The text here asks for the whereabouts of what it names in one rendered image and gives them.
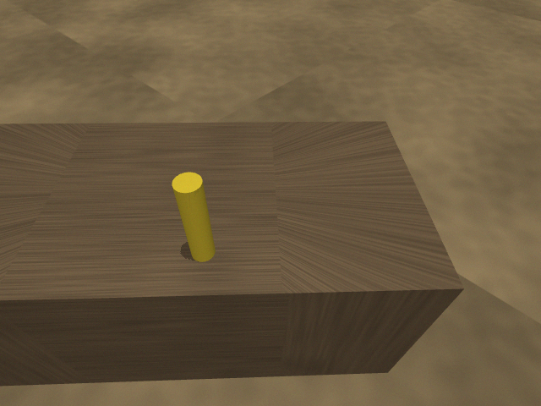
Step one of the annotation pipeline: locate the can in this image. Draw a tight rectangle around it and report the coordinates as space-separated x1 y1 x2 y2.
172 172 216 262

